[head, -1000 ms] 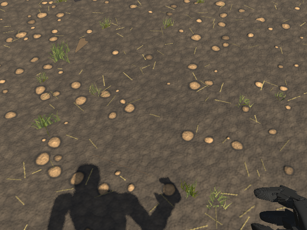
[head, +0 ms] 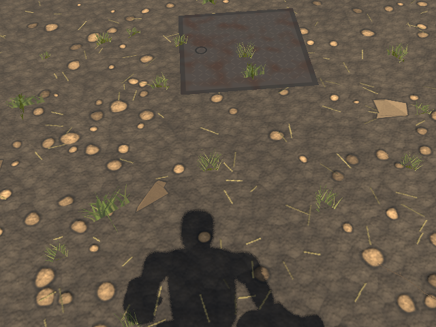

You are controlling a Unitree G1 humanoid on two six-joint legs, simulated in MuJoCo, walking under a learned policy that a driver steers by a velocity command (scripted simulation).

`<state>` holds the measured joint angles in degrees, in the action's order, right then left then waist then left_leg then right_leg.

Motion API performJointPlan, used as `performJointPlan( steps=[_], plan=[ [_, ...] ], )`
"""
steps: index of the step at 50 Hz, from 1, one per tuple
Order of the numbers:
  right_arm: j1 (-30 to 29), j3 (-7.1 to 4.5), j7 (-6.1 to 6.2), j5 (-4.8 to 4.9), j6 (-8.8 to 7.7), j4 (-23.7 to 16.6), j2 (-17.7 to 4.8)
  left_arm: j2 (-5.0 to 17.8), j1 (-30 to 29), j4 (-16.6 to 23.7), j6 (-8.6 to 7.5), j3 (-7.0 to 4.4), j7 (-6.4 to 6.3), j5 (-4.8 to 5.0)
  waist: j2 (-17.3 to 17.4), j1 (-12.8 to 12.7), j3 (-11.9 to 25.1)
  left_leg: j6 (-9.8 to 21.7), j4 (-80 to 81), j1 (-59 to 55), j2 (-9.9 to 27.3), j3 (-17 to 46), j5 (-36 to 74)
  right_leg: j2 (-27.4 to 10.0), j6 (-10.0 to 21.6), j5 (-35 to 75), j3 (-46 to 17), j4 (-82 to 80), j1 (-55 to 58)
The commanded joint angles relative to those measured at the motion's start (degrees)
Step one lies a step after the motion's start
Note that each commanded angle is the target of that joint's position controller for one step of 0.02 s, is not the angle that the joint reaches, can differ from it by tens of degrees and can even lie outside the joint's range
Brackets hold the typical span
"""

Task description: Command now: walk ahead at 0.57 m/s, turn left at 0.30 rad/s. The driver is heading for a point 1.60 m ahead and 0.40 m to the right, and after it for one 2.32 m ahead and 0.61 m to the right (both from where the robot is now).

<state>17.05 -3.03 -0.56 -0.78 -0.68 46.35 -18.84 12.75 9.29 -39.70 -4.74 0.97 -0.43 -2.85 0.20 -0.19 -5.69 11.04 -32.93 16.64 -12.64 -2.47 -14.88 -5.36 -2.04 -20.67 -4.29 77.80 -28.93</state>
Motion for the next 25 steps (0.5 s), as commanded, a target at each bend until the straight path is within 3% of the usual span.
performJointPlan(
  steps=[1,2,3,4,5,7,9,10,11,12,13,14,15,16,17,18,20,23,25],
  plan=[
    [-7.4,-0.61,0.33,2.13,-4.6,-6.3,-3.1,10.9,8.0,1.2,-0.19,-3.8,-0.76,4.2,-5.6,-4.0,4.3,6.2,16.4,-0.3,20.6,19.1,45.2,-2.3,-1.6,1.2,1.0,-10.4,-2.4],
    [-6.4,-0.56,0.72,2.74,-5.44,-5.3,-3.2,9.7,3.9,1.9,-1.14,-3.3,-0.8,4.13,-5.2,-2.1,4.1,3.3,16.2,0.0,18.2,14.4,49.5,-2.3,-1.3,5.2,2.8,-16.7,-2.7],
    [-5.2,-0.61,1.57,2.65,-5.49,-4.3,-4.0,6.2,0.7,3.2,-1.88,-2.37,-0.37,3.74,-3.4,-1.1,4.5,0.7,16.2,0.6,15.3,9.3,50.5,-0.8,-0.8,11.3,5.2,-24.8,-0.7],
    [-2.6,-0.65,2.32,2.24,-5.2,-3.3,-4.2,4.1,-2.3,3.5,-2.54,-1.7,0.22,3.44,-2.8,1.3,5.1,-1.8,16.1,-0.1,12.6,5.7,48.0,1.3,-0.2,20.4,7.4,-33.3,1.5],
    [1.2,-0.63,3.04,1.45,-4.97,-2.0,-4.3,3.4,-5.5,3.8,-3.24,-1.63,1.0,3.21,-2.7,4.2,6.2,-3.8,16.0,-2.1,12.0,4.3,44.5,3.7,0.6,32.4,8.5,-40.0,3.3],
    [4.6,-0.45,3.9,0.39,-4.32,-0.3,-5.0,3.9,-7.4,4.4,-3.48,-2.11,2.81,3.64,1.0,5.7,7.3,-6.6,15.3,-6.6,13.1,2.8,42.0,7.6,1.7,42.9,9.3,-46.8,5.6],
    [2.5,-0.59,4.48,-0.03,-3.4,-0.9,-5.3,7.6,-4.5,4.5,-3.1,-3.85,3.91,3.94,4.9,3.3,8.8,-9.5,8.6,-9.0,13.4,1.7,45.6,10.6,2.6,41.1,9.9,-48.1,9.2],
    [0.8,-0.8,4.87,-0.12,-2.84,-1.7,-5.4,9.5,-0.1,3.7,-2.83,-4.95,4.27,3.8,6.3,0.8,10.8,-10.8,3.0,-9.2,14.0,1.5,50.9,12.5,3.0,37.2,10.7,-46.8,13.2],
    [-2.3,-1.14,5.24,-0.25,-2.36,-3.2,-5.8,11.7,7.3,2.0,-2.43,-6.14,4.41,3.73,7.5,-3.2,12.9,-11.9,-4.9,-7.6,14.9,1.8,55.7,12.9,3.8,33.2,10.2,-45.1,19.2],
    [-8.7,-1.41,5.26,-0.7,-2.09,-5.4,-6.4,13.8,18.7,-0.7,-2.09,-7.25,4.0,3.95,5.5,-10.8,14.2,-13.9,-21.8,-1.3,13.9,0.7,50.7,9.4,6.3,35.7,5.9,-48.6,28.1],
    [-7.7,-0.37,4.31,-2.63,-1.75,-7.0,-0.9,14.6,23.5,-2.7,-1.96,-6.77,3.17,3.42,-12.2,-9.7,14.9,-15.7,-48.4,10.5,4.7,-1.6,-11.3,0.5,10.3,56.2,-4.8,-48.7,37.4],
    [6.1,1.12,2.64,-1.14,-1.94,-8.1,3.2,16.1,14.4,2.2,-2.26,-5.79,2.51,-0.54,-15.6,0.4,23.9,-17.5,-63.3,23.3,1.9,10.5,-24.9,-12.6,22.2,63.1,-33.9,-47.7,47.8],
    [6.0,0.66,1.33,0.5,-2.22,-8.5,-3.2,15.7,7.8,6.6,-0.98,-6.89,1.78,0.01,-8.9,-1.5,28.5,-15.6,-63.5,25.4,5.2,15.8,-17.4,-14.6,25.3,39.5,-40.4,-55.2,46.0],
    [-1.6,-0.22,1.13,0.88,-1.89,-10.0,-6.5,12.9,2.7,8.8,0.65,-6.44,0.92,1.58,0.4,-1.2,19.8,-13.5,-58.5,26.1,7.0,14.1,-12.5,-10.5,23.2,18.6,-36.5,-58.7,34.7],
    [-5.0,-0.47,1.45,0.07,-1.29,-11.1,-6.0,11.8,0.7,9.5,1.71,-5.84,0.52,2.84,7.1,0.6,13.9,-12.8,-53.8,25.1,8.2,12.7,-9.7,-7.5,20.6,7.7,-34.6,-62.2,24.8],
    [-5.6,-0.32,1.76,-0.59,-0.54,-12.0,-5.0,12.1,0.2,9.8,2.1,-5.77,0.33,3.12,6.9,1.8,11.6,-12.8,-48.8,22.9,8.8,12.6,-8.4,-4.9,19.3,4.3,-33.5,-63.9,18.5],
    [-4.4,-0.41,1.94,-0.62,0.14,-11.6,-3.6,12.2,-1.0,10.1,2.76,-6.21,0.36,3.07,2.2,3.3,7.7,-13.3,-36.9,18.8,10.1,12.3,-7.2,1.0,16.3,6.1,-27.2,-64.5,10.6],
    [-7.2,-0.16,2.99,-0.75,-0.21,-11.5,-1.1,13.9,2.4,8.9,4.0,-7.26,-0.73,3.62,-1.2,1.5,12.1,-15.5,-24.7,15.5,8.6,11.0,-5.2,3.2,14.9,23.0,-23.3,-60.5,11.9],
    [-8.9,-0.45,3.32,-0.04,0.1,-11.5,-1.5,14.8,2.4,9.1,5.42,-7.86,-1.7,4.3,-3.5,1.0,14.5,-16.4,-20.6,15.1,8.2,12.1,-1.7,3.8,12.9,18.5,-23.8,-59.3,14.0]
  ],
)
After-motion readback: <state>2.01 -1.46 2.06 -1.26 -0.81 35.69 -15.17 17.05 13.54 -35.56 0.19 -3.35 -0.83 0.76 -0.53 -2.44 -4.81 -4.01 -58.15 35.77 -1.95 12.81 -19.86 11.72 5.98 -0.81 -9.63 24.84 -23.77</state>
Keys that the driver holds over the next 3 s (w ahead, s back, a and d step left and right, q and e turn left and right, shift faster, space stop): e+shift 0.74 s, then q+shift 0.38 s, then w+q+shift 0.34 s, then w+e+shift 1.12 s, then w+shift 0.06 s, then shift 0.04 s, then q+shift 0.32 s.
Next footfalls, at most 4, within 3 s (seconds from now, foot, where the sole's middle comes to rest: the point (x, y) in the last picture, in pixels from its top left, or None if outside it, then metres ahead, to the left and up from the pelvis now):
0.24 right None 0.42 -0.12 -0.75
0.74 left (224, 300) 0.52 0.03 -0.75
1.14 right None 0.35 -0.12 -0.75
1.64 left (200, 232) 0.74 0.11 -0.75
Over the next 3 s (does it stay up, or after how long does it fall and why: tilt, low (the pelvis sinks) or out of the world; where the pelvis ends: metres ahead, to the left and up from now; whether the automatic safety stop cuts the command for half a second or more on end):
stays up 1.59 -0.38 0.01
